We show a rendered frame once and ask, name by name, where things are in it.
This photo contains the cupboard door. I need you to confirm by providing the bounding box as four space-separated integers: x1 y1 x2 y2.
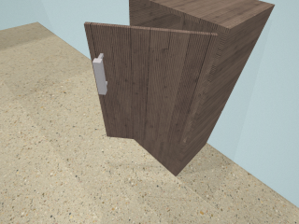
84 21 218 144

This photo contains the handle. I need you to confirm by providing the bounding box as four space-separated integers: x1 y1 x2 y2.
93 53 107 95

